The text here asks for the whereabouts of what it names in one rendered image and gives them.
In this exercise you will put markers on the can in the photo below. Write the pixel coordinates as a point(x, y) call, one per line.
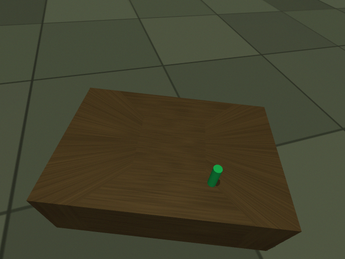
point(214, 176)

